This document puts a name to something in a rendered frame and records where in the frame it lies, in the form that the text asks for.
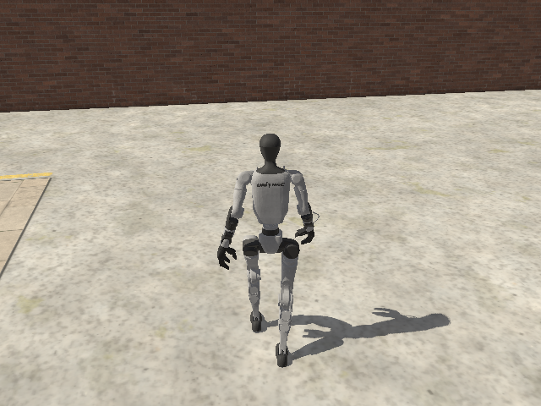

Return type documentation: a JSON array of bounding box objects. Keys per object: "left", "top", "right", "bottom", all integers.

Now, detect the robot head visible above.
[{"left": 256, "top": 134, "right": 285, "bottom": 174}]

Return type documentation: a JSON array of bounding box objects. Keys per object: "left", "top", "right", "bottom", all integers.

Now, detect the robot right hand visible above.
[{"left": 295, "top": 227, "right": 314, "bottom": 244}]

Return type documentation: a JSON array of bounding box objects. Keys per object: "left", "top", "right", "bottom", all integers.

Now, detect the robot left upper arm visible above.
[{"left": 231, "top": 170, "right": 253, "bottom": 219}]

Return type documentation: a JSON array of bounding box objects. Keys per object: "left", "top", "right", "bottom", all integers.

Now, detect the robot torso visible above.
[{"left": 251, "top": 166, "right": 290, "bottom": 254}]

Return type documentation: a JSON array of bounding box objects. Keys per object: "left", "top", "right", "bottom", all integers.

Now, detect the left robot forearm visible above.
[{"left": 220, "top": 206, "right": 238, "bottom": 248}]

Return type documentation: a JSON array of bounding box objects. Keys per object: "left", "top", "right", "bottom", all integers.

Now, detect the right robot forearm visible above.
[{"left": 301, "top": 203, "right": 314, "bottom": 232}]

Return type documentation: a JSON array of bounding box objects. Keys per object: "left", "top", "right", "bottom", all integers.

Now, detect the robot left hand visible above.
[{"left": 217, "top": 245, "right": 237, "bottom": 270}]

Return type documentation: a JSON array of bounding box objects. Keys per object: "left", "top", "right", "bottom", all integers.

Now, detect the robot right upper arm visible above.
[{"left": 287, "top": 170, "right": 310, "bottom": 216}]

